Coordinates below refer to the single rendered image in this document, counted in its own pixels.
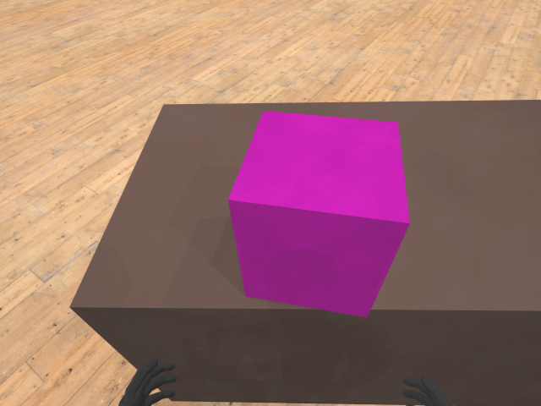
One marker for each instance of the left robot hand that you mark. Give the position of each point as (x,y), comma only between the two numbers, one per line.
(138,390)

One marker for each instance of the right robot hand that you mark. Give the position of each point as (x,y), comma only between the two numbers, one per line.
(436,396)

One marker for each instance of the pedestal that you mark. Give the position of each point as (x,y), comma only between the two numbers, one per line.
(460,304)

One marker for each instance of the carton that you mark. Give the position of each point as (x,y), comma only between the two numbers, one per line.
(319,210)

